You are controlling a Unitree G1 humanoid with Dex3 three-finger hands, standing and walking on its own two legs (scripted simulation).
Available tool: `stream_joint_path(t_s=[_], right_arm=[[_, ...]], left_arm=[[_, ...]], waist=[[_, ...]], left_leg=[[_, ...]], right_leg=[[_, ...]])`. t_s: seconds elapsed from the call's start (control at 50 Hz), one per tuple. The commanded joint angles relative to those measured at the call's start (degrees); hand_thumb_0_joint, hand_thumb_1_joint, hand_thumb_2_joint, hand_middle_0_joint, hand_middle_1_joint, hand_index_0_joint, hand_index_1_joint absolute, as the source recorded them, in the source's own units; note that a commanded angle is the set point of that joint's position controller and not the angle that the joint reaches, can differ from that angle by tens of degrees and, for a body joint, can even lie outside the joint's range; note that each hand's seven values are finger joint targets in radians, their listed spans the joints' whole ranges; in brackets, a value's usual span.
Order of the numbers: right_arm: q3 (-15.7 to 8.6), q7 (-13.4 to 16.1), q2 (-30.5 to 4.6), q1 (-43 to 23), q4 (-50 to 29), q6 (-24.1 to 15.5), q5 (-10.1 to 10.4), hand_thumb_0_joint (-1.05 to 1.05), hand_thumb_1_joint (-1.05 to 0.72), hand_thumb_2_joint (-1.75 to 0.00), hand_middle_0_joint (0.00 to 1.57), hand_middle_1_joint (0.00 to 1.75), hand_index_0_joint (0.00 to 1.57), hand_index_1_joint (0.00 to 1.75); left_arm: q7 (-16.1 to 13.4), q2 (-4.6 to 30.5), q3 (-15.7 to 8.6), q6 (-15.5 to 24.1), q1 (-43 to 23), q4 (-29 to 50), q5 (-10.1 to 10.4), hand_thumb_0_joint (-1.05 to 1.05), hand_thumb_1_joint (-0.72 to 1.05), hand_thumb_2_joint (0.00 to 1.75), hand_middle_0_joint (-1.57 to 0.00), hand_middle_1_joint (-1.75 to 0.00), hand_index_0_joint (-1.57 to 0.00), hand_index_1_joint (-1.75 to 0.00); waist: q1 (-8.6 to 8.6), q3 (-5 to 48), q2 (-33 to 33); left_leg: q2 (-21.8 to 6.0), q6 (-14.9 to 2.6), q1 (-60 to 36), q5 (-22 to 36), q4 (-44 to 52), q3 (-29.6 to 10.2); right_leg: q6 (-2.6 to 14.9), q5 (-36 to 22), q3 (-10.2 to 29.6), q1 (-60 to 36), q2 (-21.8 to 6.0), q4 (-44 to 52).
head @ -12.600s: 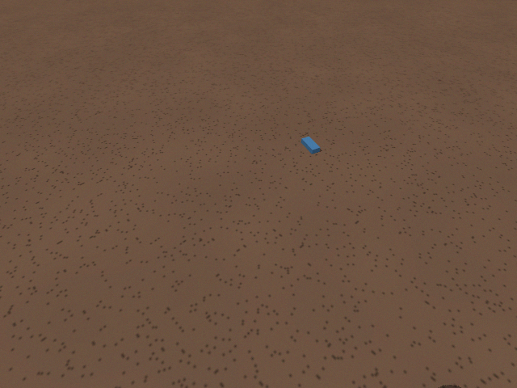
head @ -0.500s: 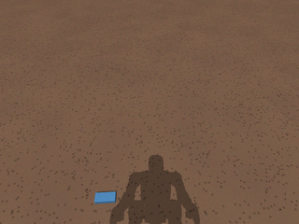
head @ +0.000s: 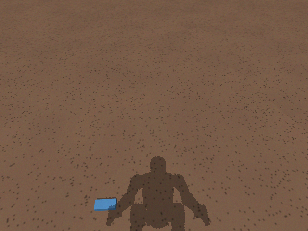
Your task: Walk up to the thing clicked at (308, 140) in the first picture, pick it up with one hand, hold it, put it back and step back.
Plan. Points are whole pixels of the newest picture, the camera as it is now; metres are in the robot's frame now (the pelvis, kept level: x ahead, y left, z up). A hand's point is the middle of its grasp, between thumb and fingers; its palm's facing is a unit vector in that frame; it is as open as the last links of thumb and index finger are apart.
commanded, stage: stand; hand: left
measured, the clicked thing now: (105, 204) +0.43 +0.31 -0.76
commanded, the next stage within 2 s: none
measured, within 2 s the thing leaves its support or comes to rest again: neither
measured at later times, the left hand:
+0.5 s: hand out of the picture +0.08 +0.25 -0.15, palm faces -0.02 -0.94 -0.34, open 7.4 cm
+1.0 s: hand out of the picture +0.08 +0.24 -0.15, palm faces -0.03 -0.94 -0.35, open 7.4 cm
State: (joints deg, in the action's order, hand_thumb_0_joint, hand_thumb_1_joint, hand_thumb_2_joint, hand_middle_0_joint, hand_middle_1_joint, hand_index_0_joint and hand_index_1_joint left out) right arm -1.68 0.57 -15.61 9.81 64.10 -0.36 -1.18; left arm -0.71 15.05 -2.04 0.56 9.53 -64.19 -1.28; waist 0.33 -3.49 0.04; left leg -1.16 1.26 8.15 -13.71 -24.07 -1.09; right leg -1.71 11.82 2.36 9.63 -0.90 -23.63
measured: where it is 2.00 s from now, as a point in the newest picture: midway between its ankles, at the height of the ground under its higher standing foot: outside the picture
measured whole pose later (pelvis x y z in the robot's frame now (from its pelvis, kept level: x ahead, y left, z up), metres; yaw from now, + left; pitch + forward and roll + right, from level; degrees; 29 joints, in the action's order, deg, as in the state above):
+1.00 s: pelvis +0.00 -0.01 +0.00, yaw +1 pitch -2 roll +0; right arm 0.3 -0.6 -20.4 6.8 64.3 -0.3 -0.5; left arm 0.5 20.0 0.4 0.7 5.9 -64.0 -0.7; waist 0.4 -3.3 0.6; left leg -1.8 2.1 5.7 -11.5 -19.5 -1.8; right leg -0.8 10.5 1.5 7.6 -0.4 -20.4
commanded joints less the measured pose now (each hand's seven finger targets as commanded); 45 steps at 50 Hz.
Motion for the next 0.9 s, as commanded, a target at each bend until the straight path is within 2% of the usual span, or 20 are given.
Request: stream_joint_path(t_s=[0.0,0.04,0.1,0.2,0.22,0.26,0.28,0.32,0.34,0.4,0.46,0.48,0.54,0.58,0.7,0.72,0.76,0.8,0.82,0.88], right_arm=[[-1.93,0.68,-10.73,-1.29,-3.75,-1.49,0.17,0.00,-0.90,-0.90,0.20,0.30,0.20,0.30],[-1.62,0.63,-11.15,-2.04,-3.63,-1.47,0.19,0.00,-0.90,-0.90,0.20,0.30,0.20,0.30],[-1.60,0.48,-12.59,-2.50,-3.92,-1.36,0.37,0.00,-0.90,-0.90,0.20,0.30,0.20,0.30],[-1.48,0.13,-14.46,-4.71,-4.38,-1.28,0.49,0.00,-0.90,-0.90,0.20,0.30,0.20,0.30],[-1.41,0.05,-14.55,-4.78,-4.30,-1.33,0.52,0.00,-0.90,-0.90,0.20,0.30,0.20,0.30],[-1.31,0.00,-15.19,-4.64,-4.16,-1.30,0.40,0.00,-0.90,-0.90,0.20,0.30,0.20,0.30],[-1.27,-0.04,-15.20,-5.39,-4.39,-1.43,0.53,0.00,-0.90,-0.90,0.20,0.30,0.20,0.30],[-1.02,-0.09,-15.07,-5.52,-4.36,-1.40,0.57,0.00,-0.90,-0.90,0.20,0.30,0.20,0.30],[-0.99,-0.10,-15.34,-5.32,-4.19,-1.48,0.61,0.00,-0.90,-0.90,0.20,0.30,0.20,0.30],[-0.92,-0.14,-15.50,-5.86,-4.08,-1.43,0.67,0.00,-0.90,-0.90,0.20,0.30,0.20,0.30],[-0.88,-0.25,-15.63,-5.57,-3.93,-1.42,0.72,0.00,-0.90,-0.90,0.20,0.30,0.20,0.30],[-0.80,-0.24,-15.85,-5.61,-3.87,-1.49,0.69,0.00,-0.90,-0.90,0.20,0.30,0.20,0.30],[-0.64,-0.23,-15.93,-6.00,-3.69,-1.39,0.75,0.00,-0.90,-0.90,0.20,0.30,0.20,0.30],[-0.52,-0.23,-15.69,-5.34,-3.57,-1.37,0.71,0.00,-0.90,-0.90,0.20,0.30,0.20,0.30],[-0.50,-0.27,-16.03,-5.49,-3.32,-1.27,0.70,0.00,-0.90,-0.90,0.20,0.30,0.20,0.30],[-0.60,-0.27,-16.39,-5.51,-3.32,-1.22,0.61,0.00,-0.90,-0.90,0.20,0.30,0.20,0.30],[-0.66,-0.26,-16.49,-5.65,-3.35,-1.39,0.65,0.00,-0.90,-0.90,0.20,0.30,0.20,0.30],[-0.49,-0.25,-16.06,-4.86,-3.04,-1.29,0.65,0.00,-0.90,-0.90,0.20,0.30,0.20,0.30],[-0.60,-0.22,-16.49,-5.06,-3.11,-1.32,0.64,0.00,-0.90,-0.90,0.20,0.30,0.20,0.30],[-0.53,-0.26,-16.49,-5.05,-2.99,-1.22,0.80,0.00,-0.90,-0.90,0.20,0.30,0.20,0.30]], left_arm=[[-0.48,11.08,-2.02,1.17,-1.11,3.34,0.42,0.00,0.90,0.90,-0.20,-0.30,-0.20,-0.30],[-0.36,11.28,-1.79,0.94,-2.00,3.51,0.59,0.00,0.90,0.90,-0.20,-0.30,-0.20,-0.30],[-0.18,12.85,-1.70,0.84,-3.88,3.93,0.63,0.00,0.90,0.90,-0.20,-0.30,-0.20,-0.30],[0.14,14.21,-1.19,0.78,-4.11,3.63,0.67,0.00,0.90,0.90,-0.20,-0.30,-0.20,-0.30],[0.20,14.58,-1.07,0.96,-4.67,3.79,0.71,0.00,0.90,0.90,-0.20,-0.30,-0.20,-0.30],[0.27,15.28,-1.14,0.90,-5.55,4.15,0.74,0.00,0.90,0.90,-0.20,-0.30,-0.20,-0.30],[0.33,15.53,-1.01,1.02,-5.38,4.11,0.83,0.00,0.90,0.90,-0.20,-0.30,-0.20,-0.30],[0.35,15.82,-0.86,1.08,-5.79,3.99,0.82,0.00,0.90,0.90,-0.20,-0.30,-0.20,-0.30],[0.37,15.98,-0.82,1.19,-5.75,3.96,0.79,0.00,0.90,0.90,-0.20,-0.30,-0.20,-0.30],[0.41,16.13,-0.58,1.10,-5.54,3.73,0.89,0.00,0.90,0.90,-0.20,-0.30,-0.20,-0.30],[0.35,16.71,-0.58,1.41,-6.00,3.99,0.93,0.00,0.90,0.90,-0.20,-0.30,-0.20,-0.30],[0.37,16.37,-0.39,1.50,-6.43,4.03,0.90,0.00,0.90,0.90,-0.20,-0.30,-0.20,-0.30],[0.41,16.33,-0.26,1.34,-5.78,3.60,1.02,0.00,0.90,0.90,-0.20,-0.30,-0.20,-0.30],[0.41,16.89,-0.37,1.35,-6.28,3.68,0.84,0.00,0.90,0.90,-0.20,-0.30,-0.20,-0.30],[0.52,16.97,-0.31,1.22,-6.27,3.46,0.74,0.00,0.90,0.90,-0.20,-0.30,-0.20,-0.30],[0.45,17.19,-0.40,1.25,-6.44,3.53,0.75,0.00,0.90,0.90,-0.20,-0.30,-0.20,-0.30],[0.49,16.90,-0.23,1.44,-5.86,3.59,0.73,0.00,0.90,0.90,-0.20,-0.30,-0.20,-0.30],[0.41,17.22,-0.24,1.50,-6.29,3.65,0.87,0.00,0.90,0.90,-0.20,-0.30,-0.20,-0.30],[0.40,17.02,-0.22,1.54,-6.35,3.66,0.76,0.00,0.90,0.90,-0.20,-0.30,-0.20,-0.30],[0.43,16.79,-0.04,1.46,-5.74,3.37,0.86,0.00,0.90,0.90,-0.20,-0.30,-0.20,-0.30]], waist=[[-0.38,4.41,0.33],[-0.64,2.83,1.49],[-0.23,2.69,0.59],[-0.57,2.39,-0.36],[-0.29,2.31,-0.77],[-0.27,2.78,0.51],[-0.36,3.82,0.31],[-0.22,3.93,-0.71],[-0.29,4.69,-0.28],[-0.34,4.22,-0.32],[-0.03,5.25,-0.54],[0.08,5.41,-0.19],[-0.32,4.65,0.19],[0.04,5.09,-0.35],[-0.13,4.23,-0.42],[-0.15,4.45,-0.18],[-0.23,6.17,0.24],[0.02,5.16,-0.73],[0.04,6.04,-0.16],[-0.14,5.00,-0.25]], left_leg=[[-4.98,-2.15,-0.56,10.67,4.42,-3.29],[-5.12,-2.07,0.29,9.07,5.43,-3.67],[-5.35,-2.28,0.78,7.55,6.23,-4.06],[-4.98,-2.40,-0.66,4.27,6.86,-4.05],[-5.11,-2.46,-1.00,5.70,6.56,-4.06],[-5.35,-2.49,0.04,3.07,7.85,-4.42],[-5.49,-2.54,-1.40,7.13,6.93,-4.17],[-5.41,-2.53,-1.43,6.74,7.19,-4.05],[-5.62,-2.52,-2.02,8.82,6.90,-4.00],[-5.33,-2.46,-2.49,7.92,7.04,-3.84],[-5.29,-2.43,-3.05,9.43,6.39,-3.46],[-5.65,-2.52,-2.74,11.48,6.22,-3.63],[-5.51,-2.38,-2.39,9.18,6.76,-3.64],[-5.68,-2.30,-2.36,10.17,6.97,-3.57],[-5.44,-2.16,-1.93,6.01,7.84,-3.71],[-5.44,-2.24,-1.48,6.19,7.73,-3.72],[-5.77,-2.24,-3.82,10.80,6.73,-3.49],[-5.49,-2.00,-2.27,9.35,7.13,-3.50],[-5.84,-2.26,-2.93,11.43,6.69,-3.43],[-5.73,-2.16,-2.50,9.44,7.29,-3.67]], right_leg=[[2.05,-10.72,3.50,-2.09,-4.91,2.87],[1.91,-8.84,3.36,-1.55,-4.76,3.26],[2.03,-7.79,3.37,-2.10,-4.81,3.69],[2.22,-3.90,3.66,0.08,-4.79,5.41],[2.35,-4.92,4.02,-0.03,-5.12,5.53],[2.39,-3.43,3.72,-0.57,-4.80,5.35],[2.51,-6.99,3.83,-1.19,-5.23,5.10],[2.49,-6.41,3.77,-1.06,-5.14,5.19],[2.50,-8.29,3.83,-1.92,-5.38,5.00],[2.69,-7.40,3.81,-0.92,-5.29,5.41],[2.60,-9.48,3.85,-1.63,-5.47,5.54],[2.56,-11.79,3.76,-2.81,-5.69,5.09],[2.49,-9.41,3.68,-1.97,-5.52,5.73],[2.55,-10.32,3.63,-2.65,-5.68,5.49],[2.61,-5.20,3.76,-1.31,-5.39,6.70],[2.59,-5.57,3.69,-2.21,-5.42,6.67],[2.71,-10.74,3.74,-2.29,-5.82,5.97],[2.67,-9.46,3.63,-2.79,-5.74,6.08],[2.67,-12.15,3.56,-3.61,-5.88,5.54],[2.57,-9.85,3.48,-2.82,-5.58,6.31]])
